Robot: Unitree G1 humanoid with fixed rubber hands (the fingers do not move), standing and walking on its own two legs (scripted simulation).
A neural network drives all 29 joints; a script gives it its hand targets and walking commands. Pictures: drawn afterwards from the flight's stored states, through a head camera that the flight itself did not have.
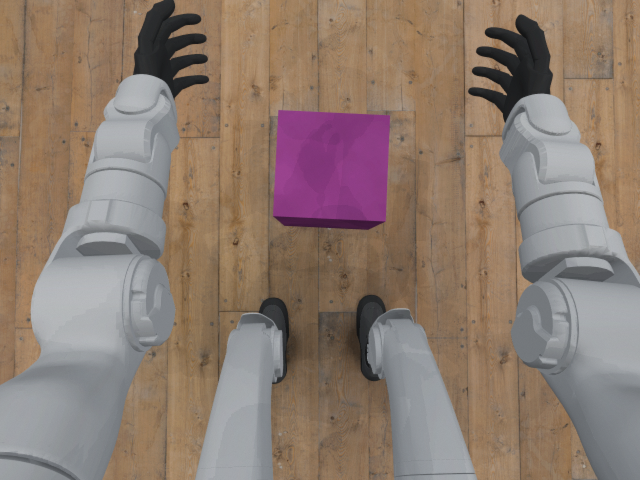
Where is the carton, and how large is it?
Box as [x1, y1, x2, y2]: [273, 110, 389, 229]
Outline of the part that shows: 278,110 273,216 284,225 368,229 385,221 389,115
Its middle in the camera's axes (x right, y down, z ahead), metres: +0.02 -0.14 +0.85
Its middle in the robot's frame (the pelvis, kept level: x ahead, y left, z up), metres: +0.51 -0.02 -0.52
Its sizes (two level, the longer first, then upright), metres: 0.210 0.200 0.250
